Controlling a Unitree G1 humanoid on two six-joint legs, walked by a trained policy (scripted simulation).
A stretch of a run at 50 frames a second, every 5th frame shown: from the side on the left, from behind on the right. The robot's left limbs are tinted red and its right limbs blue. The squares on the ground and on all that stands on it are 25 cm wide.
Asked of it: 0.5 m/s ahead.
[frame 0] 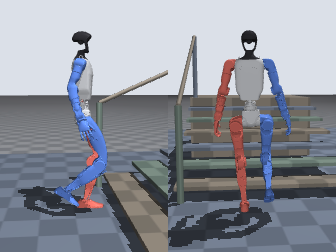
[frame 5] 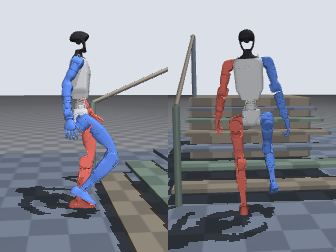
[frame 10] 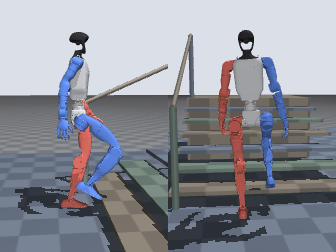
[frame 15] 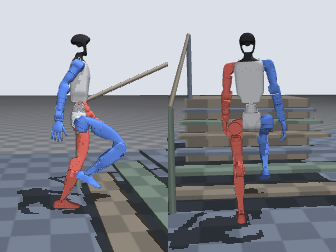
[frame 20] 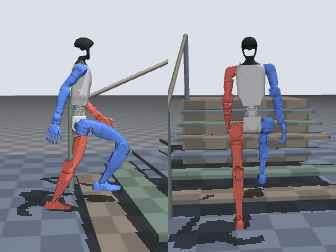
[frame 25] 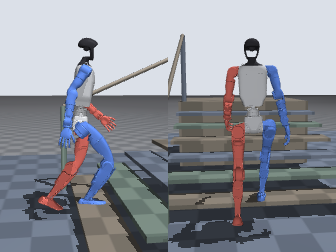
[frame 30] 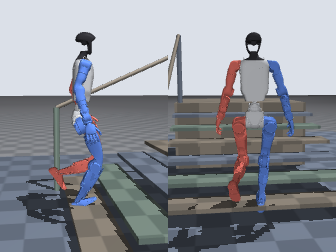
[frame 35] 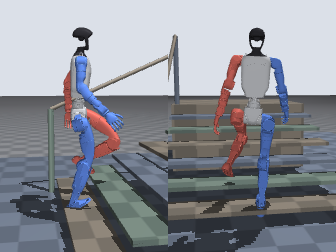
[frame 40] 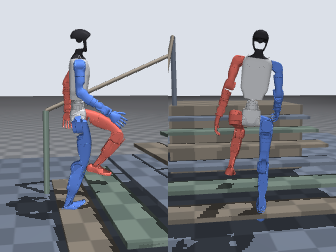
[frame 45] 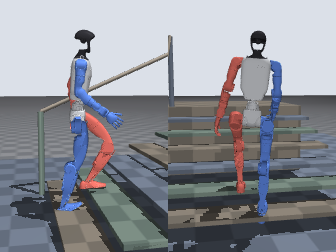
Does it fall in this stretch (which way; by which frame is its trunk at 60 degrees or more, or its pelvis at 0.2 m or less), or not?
no
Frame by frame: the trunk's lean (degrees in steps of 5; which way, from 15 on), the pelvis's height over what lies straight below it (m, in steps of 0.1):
0: 0, 0.8
5: 5, 0.8
10: 5, 0.8
15: 5, 0.8
20: 5, 0.8
25: 5, 0.7
30: 5, 0.7
35: 5, 0.7
40: 10, 0.7
45: 5, 0.8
